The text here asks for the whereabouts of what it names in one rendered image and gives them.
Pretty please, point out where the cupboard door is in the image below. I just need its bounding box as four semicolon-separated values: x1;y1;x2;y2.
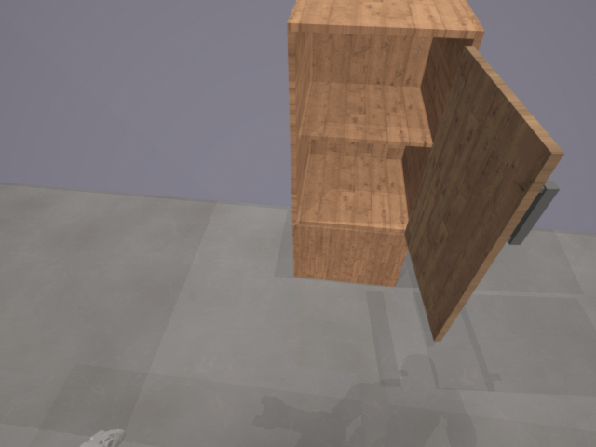
404;46;564;342

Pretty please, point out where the handle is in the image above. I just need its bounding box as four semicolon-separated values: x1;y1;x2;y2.
507;181;560;245

